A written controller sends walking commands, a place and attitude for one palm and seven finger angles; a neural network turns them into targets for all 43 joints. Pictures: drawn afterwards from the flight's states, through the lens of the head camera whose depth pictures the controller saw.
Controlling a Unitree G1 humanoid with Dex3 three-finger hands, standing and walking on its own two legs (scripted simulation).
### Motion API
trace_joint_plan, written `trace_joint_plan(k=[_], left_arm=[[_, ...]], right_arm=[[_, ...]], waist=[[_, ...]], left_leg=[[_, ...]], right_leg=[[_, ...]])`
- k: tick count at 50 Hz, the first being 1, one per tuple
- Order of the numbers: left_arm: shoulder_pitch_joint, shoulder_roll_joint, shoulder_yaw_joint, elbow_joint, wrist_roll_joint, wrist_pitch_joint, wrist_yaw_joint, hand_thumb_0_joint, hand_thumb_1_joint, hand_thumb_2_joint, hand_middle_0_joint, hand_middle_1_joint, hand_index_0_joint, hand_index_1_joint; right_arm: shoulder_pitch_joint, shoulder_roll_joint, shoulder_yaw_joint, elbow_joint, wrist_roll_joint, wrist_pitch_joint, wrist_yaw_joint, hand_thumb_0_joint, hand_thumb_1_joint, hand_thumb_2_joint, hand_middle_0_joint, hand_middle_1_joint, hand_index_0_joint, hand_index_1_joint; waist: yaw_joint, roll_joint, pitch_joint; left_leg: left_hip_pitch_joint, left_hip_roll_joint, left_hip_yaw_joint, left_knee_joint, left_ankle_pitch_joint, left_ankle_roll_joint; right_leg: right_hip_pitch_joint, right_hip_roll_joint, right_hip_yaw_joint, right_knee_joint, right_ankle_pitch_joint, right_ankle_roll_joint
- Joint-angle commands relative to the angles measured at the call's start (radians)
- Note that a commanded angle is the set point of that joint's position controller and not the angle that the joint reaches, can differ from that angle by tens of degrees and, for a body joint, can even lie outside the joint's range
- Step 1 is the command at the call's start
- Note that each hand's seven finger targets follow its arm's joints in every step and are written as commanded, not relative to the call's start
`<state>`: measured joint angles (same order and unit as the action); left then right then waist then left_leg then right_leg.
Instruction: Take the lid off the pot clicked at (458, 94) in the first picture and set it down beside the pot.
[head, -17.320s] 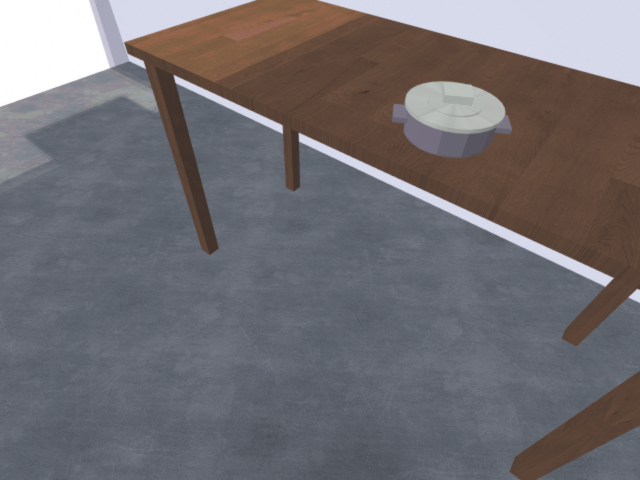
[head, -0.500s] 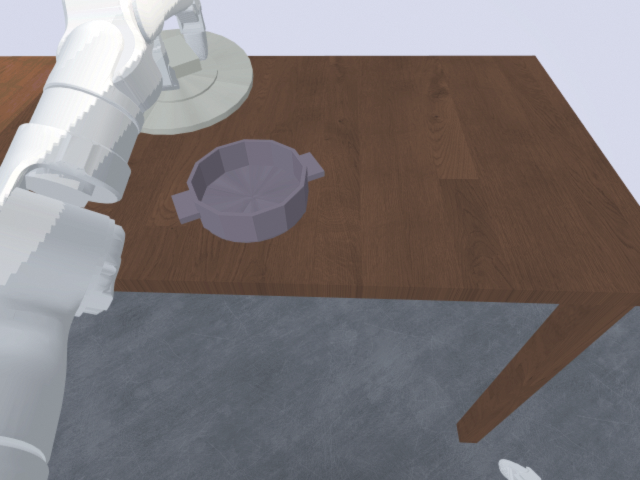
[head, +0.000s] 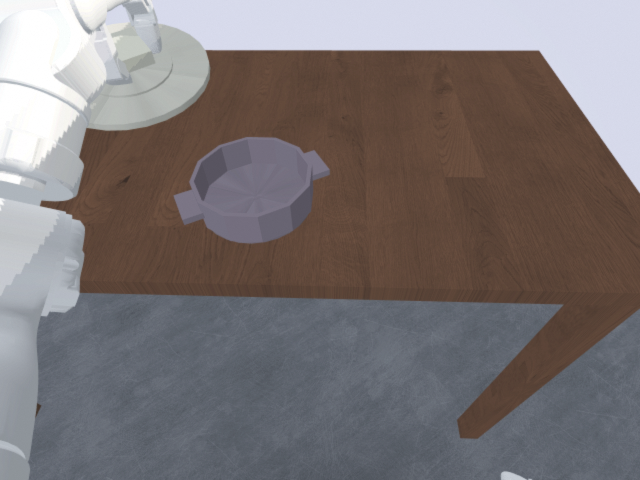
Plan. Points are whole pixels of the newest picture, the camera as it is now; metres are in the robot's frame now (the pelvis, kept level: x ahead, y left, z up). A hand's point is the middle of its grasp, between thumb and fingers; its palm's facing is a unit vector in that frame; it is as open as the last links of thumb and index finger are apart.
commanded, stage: move the lid sideways beside the pot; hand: left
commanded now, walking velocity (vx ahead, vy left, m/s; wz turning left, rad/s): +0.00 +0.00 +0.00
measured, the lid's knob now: (121, 52) +0.51 +0.20 +0.28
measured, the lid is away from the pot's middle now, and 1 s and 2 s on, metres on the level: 0.12 0.25 0.24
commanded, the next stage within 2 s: lower the lid onto the table in 1.14 s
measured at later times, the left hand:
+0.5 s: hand (54, 59) +0.46 +0.25 +0.30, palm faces -0.18 -0.02 -0.98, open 8.3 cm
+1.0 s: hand out of the picture +0.45 +0.31 +0.30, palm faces -0.19 -0.08 -0.98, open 8.3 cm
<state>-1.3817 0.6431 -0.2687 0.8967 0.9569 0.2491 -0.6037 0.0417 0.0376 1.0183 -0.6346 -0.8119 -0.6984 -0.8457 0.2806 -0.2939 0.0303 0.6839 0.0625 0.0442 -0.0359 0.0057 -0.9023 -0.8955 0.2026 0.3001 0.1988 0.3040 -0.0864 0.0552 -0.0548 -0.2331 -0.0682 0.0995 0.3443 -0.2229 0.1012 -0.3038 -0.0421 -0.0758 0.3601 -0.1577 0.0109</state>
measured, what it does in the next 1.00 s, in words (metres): stands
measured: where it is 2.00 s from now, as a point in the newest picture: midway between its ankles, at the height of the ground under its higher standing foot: outside the picture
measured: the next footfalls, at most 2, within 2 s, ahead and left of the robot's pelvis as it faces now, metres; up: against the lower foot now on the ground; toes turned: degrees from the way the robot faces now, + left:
none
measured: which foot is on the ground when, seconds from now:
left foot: down 0.00-1.00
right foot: down 0.00-1.00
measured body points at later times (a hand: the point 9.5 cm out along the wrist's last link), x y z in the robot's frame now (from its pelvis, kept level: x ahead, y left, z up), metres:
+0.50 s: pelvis -0.01 +0.00 +0.00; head +0.03 -0.01 +0.45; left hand +0.47 +0.24 +0.35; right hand +0.09 -0.27 -0.12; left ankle -0.03 +0.05 -0.74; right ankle +0.01 -0.13 -0.74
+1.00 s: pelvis +0.00 +0.00 +0.00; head +0.04 -0.01 +0.45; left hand +0.46 +0.31 +0.35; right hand +0.05 -0.29 -0.13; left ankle -0.03 +0.05 -0.74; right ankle +0.01 -0.13 -0.74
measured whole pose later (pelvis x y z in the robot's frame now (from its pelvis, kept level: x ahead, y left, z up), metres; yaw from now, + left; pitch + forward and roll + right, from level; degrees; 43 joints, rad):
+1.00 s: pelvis +0.00 +0.00 +0.00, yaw +0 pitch +6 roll -1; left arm -1.39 0.90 -0.17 1.05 1.01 0.14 -0.62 0.04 0.04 1.02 -0.63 -0.81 -0.70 -0.85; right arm 0.29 -0.32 0.04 0.71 0.09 0.11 -0.06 0.00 -0.90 -0.90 0.20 0.30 0.20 0.30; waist -0.10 0.05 -0.03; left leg -0.26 -0.05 0.09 0.38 -0.24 0.10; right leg -0.30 -0.02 -0.08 0.33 -0.14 0.00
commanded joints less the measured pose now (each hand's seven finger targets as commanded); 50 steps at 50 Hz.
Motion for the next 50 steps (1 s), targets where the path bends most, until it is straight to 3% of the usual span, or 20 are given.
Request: trace_joint_plan(k=[1, 4, 7, 9, 12, 16, 17, 19, 22, 24, 27, 29, 32, 34, 37, 39, 42, 44, 48, 50], left_arm=[[-0.660, 0.293, 0.134, -0.247, 0.041, -0.007, 0.067, 0.000, 0.442, 1.197, -0.817, -0.928, -0.844, -0.943], [-0.578, 0.247, 0.092, -0.170, 0.026, 0.003, 0.059, 0.000, 0.442, 1.197, -0.817, -0.928, -0.844, -0.943], [-0.652, 0.304, 0.128, -0.267, 0.045, -0.007, 0.060, 0.000, 0.442, 1.197, -0.817, -0.928, -0.844, -0.943], [-0.622, 0.205, 0.055, -0.306, 0.014, -0.011, 0.058, 0.000, 0.442, 1.197, -0.817, -0.928, -0.844, -0.943], [-0.623, 0.380, 0.187, -0.272, 0.052, -0.009, 0.061, 0.000, 0.442, 1.197, -0.817, -0.928, -0.844, -0.943], [-0.614, 0.267, 0.079, -0.146, 0.046, -0.006, 0.048, 0.000, 0.442, 1.197, -0.817, -0.928, -0.844, -0.943], [-0.612, 0.314, 0.109, -0.149, 0.047, -0.010, 0.052, 0.000, 0.442, 1.197, -0.817, -0.928, -0.844, -0.943], [-0.631, 0.264, 0.061, -0.178, 0.026, -0.026, 0.057, 0.000, 0.442, 1.197, -0.817, -0.928, -0.844, -0.943], [-0.689, 0.374, 0.137, -0.222, 0.062, -0.051, 0.067, 0.000, 0.442, 1.197, -0.817, -0.928, -0.844, -0.943], [-0.664, 0.357, 0.123, -0.240, 0.040, -0.063, 0.068, 0.000, 0.442, 1.197, -0.817, -0.928, -0.844, -0.943], [-0.665, 0.435, 0.180, -0.199, 0.060, -0.071, 0.064, 0.000, 0.442, 1.197, -0.817, -0.928, -0.844, -0.943], [-0.580, 0.387, 0.139, -0.121, 0.042, -0.070, 0.058, 0.000, 0.442, 1.197, -0.817, -0.928, -0.844, -0.943], [-0.584, 0.460, 0.175, -0.090, 0.071, -0.077, 0.055, 0.000, 0.442, 1.197, -0.817, -0.928, -0.844, -0.943], [-0.578, 0.372, 0.107, -0.099, 0.046, -0.082, 0.053, 0.000, 0.442, 1.197, -0.817, -0.928, -0.844, -0.943], [-0.619, 0.522, 0.205, -0.152, 0.086, -0.096, 0.060, 0.000, 0.442, 1.197, -0.817, -0.928, -0.844, -0.943], [-0.599, 0.452, 0.148, -0.159, 0.058, -0.101, 0.057, 0.000, 0.442, 1.197, -0.817, -0.928, -0.844, -0.943], [-0.627, 0.531, 0.202, -0.185, 0.077, -0.108, 0.058, 0.000, 0.442, 1.197, -0.817, -0.928, -0.844, -0.943], [-0.558, 0.468, 0.157, -0.122, 0.056, -0.107, 0.054, 0.000, 0.442, 1.197, -0.817, -0.928, -0.844, -0.943], [-0.564, 0.526, 0.176, -0.050, 0.077, -0.121, 0.048, 0.000, 0.442, 1.197, -0.817, -0.928, -0.844, -0.943], [-0.606, 0.532, 0.173, -0.099, 0.078, -0.131, 0.052, 0.000, 0.442, 1.197, -0.817, -0.928, -0.844, -0.943]], right_arm=[[-0.020, -0.153, -0.055, -0.123, -0.001, -0.040, -0.008, 0.000, -0.900, -0.900, 0.200, 0.300, 0.200, 0.300], [0.001, -0.164, -0.056, -0.115, 0.010, -0.021, -0.005, 0.000, -0.900, -0.900, 0.200, 0.300, 0.200, 0.300], [-0.026, -0.153, -0.053, -0.128, 0.006, -0.019, -0.005, 0.000, -0.900, -0.900, 0.200, 0.300, 0.200, 0.300], [-0.023, -0.152, -0.057, -0.138, 0.010, -0.026, 0.000, 0.000, -0.900, -0.900, 0.200, 0.300, 0.200, 0.300], [-0.019, -0.158, -0.054, -0.124, 0.003, -0.016, -0.007, 0.000, -0.900, -0.900, 0.200, 0.300, 0.200, 0.300], [-0.019, -0.157, -0.050, -0.105, 0.014, 0.003, -0.012, 0.000, -0.900, -0.900, 0.200, 0.300, 0.200, 0.300], [-0.013, -0.161, -0.049, -0.104, 0.017, 0.006, -0.014, 0.000, -0.900, -0.900, 0.200, 0.300, 0.200, 0.300], [-0.015, -0.168, -0.048, -0.110, 0.023, 0.005, -0.014, 0.000, -0.900, -0.900, 0.200, 0.300, 0.200, 0.300], [-0.010, -0.159, -0.046, -0.107, 0.009, -0.007, -0.024, 0.000, -0.900, -0.900, 0.200, 0.300, 0.200, 0.300], [-0.002, -0.164, -0.045, -0.114, 0.014, -0.012, -0.023, 0.000, -0.900, -0.900, 0.200, 0.300, 0.200, 0.300], [0.000, -0.163, -0.045, -0.100, 0.010, -0.006, -0.027, 0.000, -0.900, -0.900, 0.200, 0.300, 0.200, 0.300], [0.015, -0.174, -0.044, -0.096, 0.018, 0.006, -0.024, 0.000, -0.900, -0.900, 0.200, 0.300, 0.200, 0.300], [0.006, -0.174, -0.043, -0.091, 0.018, 0.023, -0.026, 0.000, -0.900, -0.900, 0.200, 0.300, 0.200, 0.300], [0.013, -0.176, -0.046, -0.092, 0.026, 0.026, -0.023, 0.000, -0.900, -0.900, 0.200, 0.300, 0.200, 0.300], [0.004, -0.174, -0.044, -0.097, 0.015, 0.027, -0.029, 0.000, -0.900, -0.900, 0.200, 0.300, 0.200, 0.300], [0.020, -0.176, -0.044, -0.095, 0.025, 0.027, -0.029, 0.000, -0.900, -0.900, 0.200, 0.300, 0.200, 0.300], [0.017, -0.175, -0.046, -0.088, 0.020, 0.024, -0.034, 0.000, -0.900, -0.900, 0.200, 0.300, 0.200, 0.300], [0.037, -0.181, -0.045, -0.085, 0.028, 0.025, -0.034, 0.000, -0.900, -0.900, 0.200, 0.300, 0.200, 0.300], [0.038, -0.186, -0.039, -0.068, 0.029, 0.038, -0.040, 0.000, -0.900, -0.900, 0.200, 0.300, 0.200, 0.300], [0.037, -0.187, -0.042, -0.065, 0.027, 0.036, -0.039, 0.000, -0.900, -0.900, 0.200, 0.300, 0.200, 0.300]], waist=[[0.006, 0.012, -0.481], [-0.010, -0.010, -0.409], [0.005, 0.000, -0.464], [-0.010, 0.073, -0.463], [0.011, 0.003, -0.476], [-0.022, -0.030, -0.357], [-0.015, -0.042, -0.356], [-0.026, 0.020, -0.369], [-0.012, 0.051, -0.457], [-0.015, 0.093, -0.467], [-0.003, 0.038, -0.454], [-0.014, 0.036, -0.399], [-0.005, -0.024, -0.385], [-0.020, 0.028, -0.372], [-0.001, 0.044, -0.434], [-0.015, 0.104, -0.425], [-0.006, 0.099, -0.442], [-0.021, 0.115, -0.388], [-0.017, 0.014, -0.346], [-0.016, 0.058, -0.375]], left_leg=[[0.259, 0.055, -0.147, 0.041, 0.618, -0.069], [0.232, 0.059, -0.144, 0.031, 0.622, -0.077], [0.254, 0.058, -0.144, 0.034, 0.604, -0.068], [0.325, 0.064, -0.163, 0.052, 0.707, -0.089], [0.262, 0.057, -0.145, 0.044, 0.599, -0.064], [0.201, 0.058, -0.135, 0.027, 0.492, -0.060], [0.189, 0.057, -0.135, 0.019, 0.455, -0.056], [0.219, 0.058, -0.141, 0.022, 0.489, -0.070], [0.255, 0.057, -0.144, 0.034, 0.503, -0.063], [0.275, 0.058, -0.151, 0.043, 0.585, -0.076], [0.229, 0.057, -0.141, 0.035, 0.521, -0.058], [0.191, 0.056, -0.131, 0.032, 0.527, -0.058], [0.136, 0.058, -0.111, 0.024, 0.440, -0.036], [0.169, 0.062, -0.120, 0.030, 0.497, -0.046], [0.174, 0.061, -0.118, 0.041, 0.486, -0.031], [0.210, 0.065, -0.126, 0.045, 0.563, -0.045], [0.216, 0.067, -0.127, 0.050, 0.529, -0.035], [0.220, 0.069, -0.132, 0.052, 0.565, -0.047], [0.132, 0.070, -0.114, 0.026, 0.399, -0.028], [0.161, 0.074, -0.121, 0.035, 0.434, -0.033]], right_leg=[[0.126, 0.047, 0.054, 0.018, 0.270, -0.073], [0.111, 0.046, 0.043, 0.002, 0.275, -0.072], [0.120, 0.047, 0.049, 0.016, 0.259, -0.072], [0.067, 0.049, 0.042, 0.002, 0.256, -0.073], [0.130, 0.049, 0.054, 0.009, 0.248, -0.073], [0.072, 0.050, 0.035, -0.005, 0.200, -0.068], [0.086, 0.050, 0.036, -0.007, 0.189, -0.068], [0.068, 0.047, 0.032, -0.012, 0.187, -0.072], [0.106, 0.050, 0.044, -0.003, 0.190, -0.073], [0.111, 0.047, 0.045, -0.010, 0.228, -0.075], [0.144, 0.046, 0.050, -0.005, 0.225, -0.072], [0.143, 0.042, 0.044, -0.019, 0.248, -0.070], [0.173, 0.041, 0.052, -0.007, 0.240, -0.065], [0.130, 0.042, 0.040, -0.019, 0.240, -0.067], [0.179, 0.042, 0.062, -0.006, 0.244, -0.070], [0.146, 0.043, 0.050, -0.019, 0.257, -0.069], [0.155, 0.045, 0.060, -0.014, 0.235, -0.069], [0.111, 0.050, 0.043, -0.030, 0.230, -0.069], [0.144, 0.049, 0.044, -0.025, 0.189, -0.062], [0.139, 0.049, 0.048, -0.025, 0.194, -0.063]])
